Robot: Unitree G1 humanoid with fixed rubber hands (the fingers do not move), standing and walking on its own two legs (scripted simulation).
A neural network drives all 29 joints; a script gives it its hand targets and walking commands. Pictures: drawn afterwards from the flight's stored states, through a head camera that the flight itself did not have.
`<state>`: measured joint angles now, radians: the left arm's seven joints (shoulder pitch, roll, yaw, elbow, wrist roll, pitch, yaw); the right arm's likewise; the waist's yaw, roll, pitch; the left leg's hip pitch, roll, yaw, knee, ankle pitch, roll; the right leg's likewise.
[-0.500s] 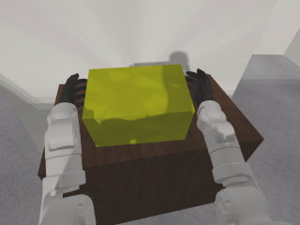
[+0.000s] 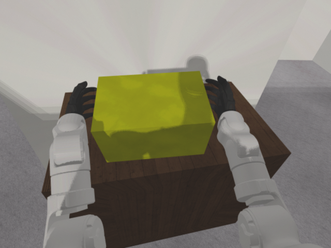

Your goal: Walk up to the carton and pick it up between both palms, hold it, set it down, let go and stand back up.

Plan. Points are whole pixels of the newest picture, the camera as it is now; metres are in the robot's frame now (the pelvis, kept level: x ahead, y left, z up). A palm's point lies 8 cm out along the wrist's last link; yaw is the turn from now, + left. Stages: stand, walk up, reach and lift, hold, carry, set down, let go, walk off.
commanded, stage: hold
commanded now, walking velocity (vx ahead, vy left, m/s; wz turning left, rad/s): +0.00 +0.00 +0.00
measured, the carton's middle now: (153, 116) +0.39 +0.01 +0.13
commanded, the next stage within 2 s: none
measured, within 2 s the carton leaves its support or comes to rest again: neither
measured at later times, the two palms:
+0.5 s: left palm (78, 113) +0.36 +0.18 +0.17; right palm (225, 109) +0.36 -0.16 +0.18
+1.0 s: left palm (77, 114) +0.36 +0.18 +0.17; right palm (225, 109) +0.36 -0.16 +0.18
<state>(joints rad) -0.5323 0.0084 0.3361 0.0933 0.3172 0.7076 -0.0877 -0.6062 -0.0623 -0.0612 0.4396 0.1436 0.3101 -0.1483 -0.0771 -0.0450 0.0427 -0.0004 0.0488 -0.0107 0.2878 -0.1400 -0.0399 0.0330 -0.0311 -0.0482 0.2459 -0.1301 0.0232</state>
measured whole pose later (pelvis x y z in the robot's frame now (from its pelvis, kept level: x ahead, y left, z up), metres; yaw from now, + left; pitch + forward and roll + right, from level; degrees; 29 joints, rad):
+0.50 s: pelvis +0.00 +0.00 +0.00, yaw +0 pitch -8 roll +0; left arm -0.55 0.00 0.35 0.11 0.33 0.68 -0.09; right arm -0.61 -0.07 -0.06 0.46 0.15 0.28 -0.15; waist -0.08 -0.04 0.05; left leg 0.00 0.05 -0.01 0.28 -0.14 -0.04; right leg 0.04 -0.03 -0.05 0.24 -0.13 0.02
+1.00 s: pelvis +0.00 +0.00 +0.00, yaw +0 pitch -8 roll +0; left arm -0.55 0.00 0.34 0.11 0.32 0.68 -0.08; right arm -0.61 -0.07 -0.07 0.46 0.15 0.28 -0.14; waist -0.08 -0.05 0.05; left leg 0.00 0.05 -0.01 0.28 -0.14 -0.04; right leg 0.03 -0.03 -0.05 0.24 -0.13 0.03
